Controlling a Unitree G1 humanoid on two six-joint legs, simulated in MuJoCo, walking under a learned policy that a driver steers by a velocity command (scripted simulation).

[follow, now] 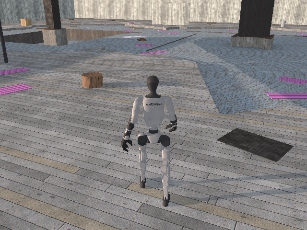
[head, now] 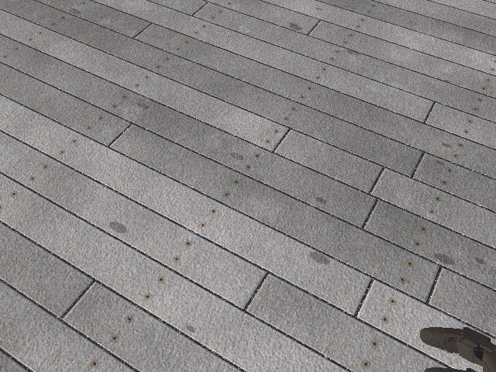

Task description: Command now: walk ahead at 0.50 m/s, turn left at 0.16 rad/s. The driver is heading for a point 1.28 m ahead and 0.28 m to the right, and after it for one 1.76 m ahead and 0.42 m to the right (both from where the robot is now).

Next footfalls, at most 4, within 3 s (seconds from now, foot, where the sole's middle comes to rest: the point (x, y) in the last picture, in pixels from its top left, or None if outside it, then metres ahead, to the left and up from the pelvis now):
0.02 left None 0.18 0.12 -0.77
0.56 right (325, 362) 0.49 -0.12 -0.77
1.08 left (241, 256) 0.78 0.13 -0.77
1.62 right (334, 197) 1.03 -0.14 -0.77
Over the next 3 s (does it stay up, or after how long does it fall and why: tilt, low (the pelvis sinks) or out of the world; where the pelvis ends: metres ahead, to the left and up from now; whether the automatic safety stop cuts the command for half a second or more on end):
stays up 1.32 -0.38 0.00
